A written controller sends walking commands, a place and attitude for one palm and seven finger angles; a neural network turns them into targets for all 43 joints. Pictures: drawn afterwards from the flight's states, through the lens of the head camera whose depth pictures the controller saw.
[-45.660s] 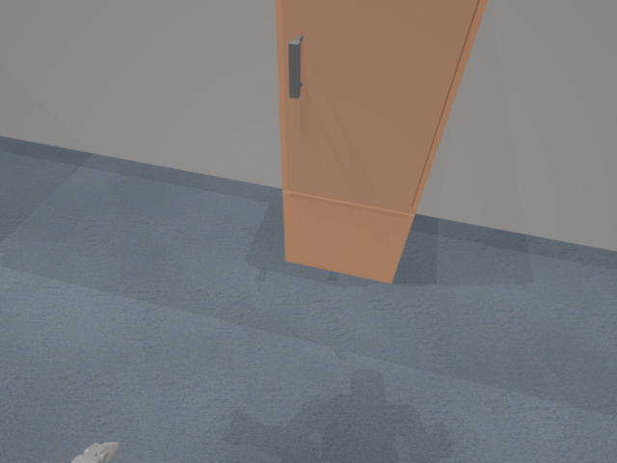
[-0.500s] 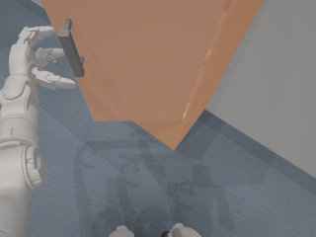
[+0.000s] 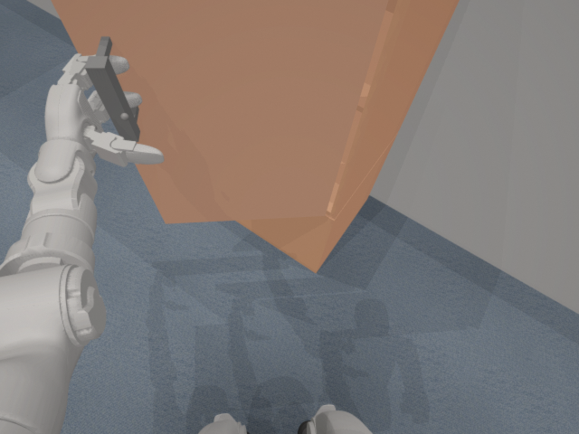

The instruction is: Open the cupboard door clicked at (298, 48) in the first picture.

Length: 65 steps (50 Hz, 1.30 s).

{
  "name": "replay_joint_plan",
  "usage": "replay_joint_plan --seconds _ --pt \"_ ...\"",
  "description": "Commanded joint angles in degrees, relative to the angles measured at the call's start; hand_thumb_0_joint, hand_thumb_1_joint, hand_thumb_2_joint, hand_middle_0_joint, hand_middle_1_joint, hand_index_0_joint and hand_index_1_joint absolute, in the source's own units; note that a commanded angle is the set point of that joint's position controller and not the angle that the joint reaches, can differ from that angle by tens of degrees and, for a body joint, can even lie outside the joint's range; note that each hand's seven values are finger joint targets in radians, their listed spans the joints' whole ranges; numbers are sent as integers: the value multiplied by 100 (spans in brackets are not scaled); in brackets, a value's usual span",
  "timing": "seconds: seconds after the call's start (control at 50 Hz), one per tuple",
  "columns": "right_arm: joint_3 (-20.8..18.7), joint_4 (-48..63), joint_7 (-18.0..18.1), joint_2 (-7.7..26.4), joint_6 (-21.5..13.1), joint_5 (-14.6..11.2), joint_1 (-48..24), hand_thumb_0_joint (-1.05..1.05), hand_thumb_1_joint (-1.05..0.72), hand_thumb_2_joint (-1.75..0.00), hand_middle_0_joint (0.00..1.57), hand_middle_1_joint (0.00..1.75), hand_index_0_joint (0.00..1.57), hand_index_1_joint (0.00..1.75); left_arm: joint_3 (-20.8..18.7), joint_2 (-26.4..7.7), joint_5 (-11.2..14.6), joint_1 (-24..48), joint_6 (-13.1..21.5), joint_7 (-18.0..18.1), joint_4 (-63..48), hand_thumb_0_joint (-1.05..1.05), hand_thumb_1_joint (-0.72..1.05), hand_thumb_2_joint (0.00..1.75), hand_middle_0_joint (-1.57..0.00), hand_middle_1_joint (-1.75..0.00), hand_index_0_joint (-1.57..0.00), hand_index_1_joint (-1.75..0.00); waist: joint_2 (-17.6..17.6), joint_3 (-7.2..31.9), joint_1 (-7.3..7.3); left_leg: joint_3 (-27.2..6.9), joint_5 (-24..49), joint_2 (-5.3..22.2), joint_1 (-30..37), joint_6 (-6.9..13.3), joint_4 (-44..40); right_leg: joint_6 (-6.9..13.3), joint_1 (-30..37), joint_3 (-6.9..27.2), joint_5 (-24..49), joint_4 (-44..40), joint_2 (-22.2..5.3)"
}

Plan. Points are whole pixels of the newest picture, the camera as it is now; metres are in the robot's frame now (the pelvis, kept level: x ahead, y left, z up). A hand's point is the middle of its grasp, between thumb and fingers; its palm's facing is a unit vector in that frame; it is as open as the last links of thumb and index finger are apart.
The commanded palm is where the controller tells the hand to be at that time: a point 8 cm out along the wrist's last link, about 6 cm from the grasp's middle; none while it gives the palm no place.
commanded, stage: slide the fingers in behind the handle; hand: left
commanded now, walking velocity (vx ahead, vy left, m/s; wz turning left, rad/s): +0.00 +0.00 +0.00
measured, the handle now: (118, 92) +0.56 +0.19 +0.11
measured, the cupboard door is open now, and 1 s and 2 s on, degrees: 40 40 64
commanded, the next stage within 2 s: close the thumb around the handle in 0.48 s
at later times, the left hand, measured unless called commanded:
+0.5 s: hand (131, 115) +0.52 +0.17 +0.11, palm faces +0.02 -1.00 +0.00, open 13.8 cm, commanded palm +0.49 +0.22 +0.11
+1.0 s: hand (132, 118) +0.51 +0.17 +0.12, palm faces +0.03 -1.00 -0.01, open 9.3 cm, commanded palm +0.48 +0.21 +0.11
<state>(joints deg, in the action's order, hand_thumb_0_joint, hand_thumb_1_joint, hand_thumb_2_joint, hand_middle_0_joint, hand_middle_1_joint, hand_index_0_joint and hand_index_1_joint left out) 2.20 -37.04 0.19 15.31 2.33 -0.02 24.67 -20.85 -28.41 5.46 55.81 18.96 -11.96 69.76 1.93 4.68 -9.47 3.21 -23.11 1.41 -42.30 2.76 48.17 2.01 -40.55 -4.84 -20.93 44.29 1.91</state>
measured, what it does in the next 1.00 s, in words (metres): stands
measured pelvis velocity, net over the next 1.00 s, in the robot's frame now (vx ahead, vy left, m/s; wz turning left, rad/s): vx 0.01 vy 0.00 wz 0.00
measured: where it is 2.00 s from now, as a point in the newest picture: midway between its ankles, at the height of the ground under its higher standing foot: outside the picture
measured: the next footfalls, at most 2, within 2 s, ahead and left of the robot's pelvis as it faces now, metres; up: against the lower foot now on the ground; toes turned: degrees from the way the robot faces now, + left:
none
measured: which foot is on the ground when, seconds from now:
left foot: down 0.00-1.00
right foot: down 0.00-1.00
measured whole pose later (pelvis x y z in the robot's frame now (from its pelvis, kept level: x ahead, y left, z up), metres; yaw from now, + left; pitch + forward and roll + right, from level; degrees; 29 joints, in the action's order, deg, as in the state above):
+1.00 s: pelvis +0.01 +0.00 +0.00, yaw +0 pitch +17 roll -2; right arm 1.3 -37.3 -0.1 15.5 2.4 0.0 24.2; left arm -20.2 -25.5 5.9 53.0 19.4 -10.1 67.5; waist 2.2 5.5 -8.7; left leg 3.2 -23.0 1.3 -40.4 2.4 46.9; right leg 2.2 -39.0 -4.6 -21.1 43.5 2.0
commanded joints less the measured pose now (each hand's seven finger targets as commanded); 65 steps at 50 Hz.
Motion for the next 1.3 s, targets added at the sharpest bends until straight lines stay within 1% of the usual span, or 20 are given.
replay_joint_plan --seconds 0.0,0.08,0.16,0.24,0.28,0.36,0.38,0.46,0.48,0.52,0.56,0.72,0.76,0.82,0.88,0.92,1.06,1.16,1.24,1.28 --pt "-362 249 88 1085 -141 -28 922 0 -90 -90 20 30 20 30 -23 -1184 118 2866 293 -39 -1036 0 -50 30 -30 -120 -30 -120 234 2228 -167 -603 1867 -52 1672 -46 -437 -96 758 392 1783 -492 125" --pt "-374 246 92 1065 -180 2 998 0 -90 -90 20 30 20 30 -193 -1465 12 2929 428 69 -1360 0 -50 30 -30 -120 -30 -120 520 2689 -63 -584 2138 -66 1811 -55 -409 -80 986 430 2042 -412 110" --pt "-382 229 64 1072 -164 -6 995 0 -90 -90 20 30 20 30 -155 -1388 18 2737 446 64 -1227 0 -50 30 -30 -120 -30 -120 408 2525 -92 -551 2104 -59 1754 -48 -400 -94 937 425 2041 -458 125" --pt "-358 248 127 1124 -156 -34 999 0 -90 -90 20 30 20 30 -306 -1771 -17 2973 351 55 -1118 0 -50 30 -30 -120 -30 -120 369 2335 -126 -510 1716 -93 1378 -4 -465 -109 1099 514 1884 -514 90" --pt "-357 248 114 1093 -190 -15 1008 0 -90 -90 20 30 20 30 -85 -1456 -18 3056 372 42 -1188 0 -50 30 -30 -120 -30 -120 626 2424 -176 -547 1800 -80 1656 -32 -451 -92 865 468 1817 -503 98" --pt "-372 218 115 1131 -203 -3 1045 0 -90 -90 20 30 20 30 -246 -1620 20 3006 397 41 -1097 0 -50 30 -30 -120 -30 -120 527 2535 -169 -571 1922 -58 1721 -36 -390 -99 831 461 1864 -474 109" --pt "-366 221 104 1114 -206 -7 1045 0 -90 -90 20 30 20 30 -80 -1440 25 3051 391 18 -1131 0 -50 30 -30 -120 -30 -120 469 2531 -209 -582 1964 -62 1718 -35 -402 -101 854 450 1916 -463 116" --pt "-408 228 84 1112 -199 10 1055 0 -90 -90 20 30 20 30 -225 -1471 54 2877 466 23 -1377 0 -50 30 -30 -120 -30 -120 691 2911 -63 -630 2486 -36 2148 -84 -326 -71 811 399 2163 -375 128" --pt "-392 236 62 1077 -196 4 1011 0 -90 -90 20 30 20 30 -18 -1201 85 2888 449 14 -1370 0 -50 30 -30 -120 -30 -120 649 2801 -130 -613 2475 -39 2122 -78 -343 -85 789 386 2184 -394 140" --pt "-389 232 70 1101 -167 -6 1038 0 -90 -90 20 30 20 30 -100 -1255 97 2699 391 23 -1131 0 -50 30 -30 -120 -30 -120 347 2528 -127 -587 2381 -52 1875 -39 -352 -85 863 385 2200 -414 146" --pt "-393 244 69 1083 -140 -6 1002 0 -90 -90 20 30 20 30 -37 -1235 41 2786 367 51 -1262 0 -50 30 -30 -120 -30 -120 532 2574 -109 -590 2423 -55 1952 -60 -379 -89 844 388 2230 -403 127" --pt "-425 268 24 1036 -142 14 975 0 -90 -90 20 30 20 30 -2 -993 65 2662 442 166 -1409 0 -5 49 -33 -125 -33 -125 485 2608 -62 -614 2772 -41 2166 -82 -348 -74 813 346 2355 -366 137" --pt "-434 271 24 1056 -118 10 965 0 -90 -90 20 30 20 30 -149 -1214 39 2518 471 165 -1499 0 6 54 -34 -126 -34 -126 392 2751 19 -608 2869 -35 2123 -90 -341 -81 981 377 2511 -340 129" --pt "-430 285 11 1004 -106 -10 902 0 -90 -90 20 30 20 30 139 -820 76 2551 478 129 -1535 0 23 61 -35 -128 -35 -128 514 2575 -41 -600 2899 -40 2192 -93 -359 -68 885 344 2474 -352 132" --pt "-436 287 26 1036 -102 -14 883 0 -90 -90 20 30 20 30 -64 -1071 102 2506 472 138 -1589 0 40 68 -36 -130 -36 -130 290 2633 11 -567 2716 -54 2049 -76 -401 -87 1081 387 2526 -385 129" --pt "-431 295 29 1011 -98 -21 868 0 -90 -90 20 30 20 30 67 -889 109 2473 487 121 -1585 0 51 73 -37 -131 -37 -131 376 2600 -6 -567 2790 -64 2113 -73 -397 -72 1049 373 2528 -376 123" --pt "-425 233 76 1040 -117 -32 816 0 -90 -90 20 30 20 30 -32 -1091 88 2567 478 96 -1386 0 90 90 -40 -135 -40 -135 330 2407 -28 -540 2323 -82 1903 -63 -426 -80 1006 422 2281 -441 98" --pt "-424 183 60 1039 -170 -19 816 0 -90 -90 20 30 20 30 274 -728 111 2775 490 97 -1354 0 90 90 -40 -135 -40 -135 408 2373 -152 -631 2271 -45 2110 -95 -418 -85 648 375 2020 -451 107" --pt "-418 143 88 1096 -192 -10 876 0 -90 -90 20 30 20 30 43 -1109 48 2895 476 143 -1206 0 90 90 -40 -135 -40 -135 315 2409 -146 -628 2054 -74 1863 -64 -429 -83 784 420 1940 -441 87" --pt "-410 136 85 1075 -214 -12 880 0 -90 -90 20 30 20 30 162 -988 38 2992 470 118 -1190 0 90 90 -40 -135 -40 -135 342 2399 -176 -639 1989 -79 1872 -67 -428 -82 752 414 1885 -450 86"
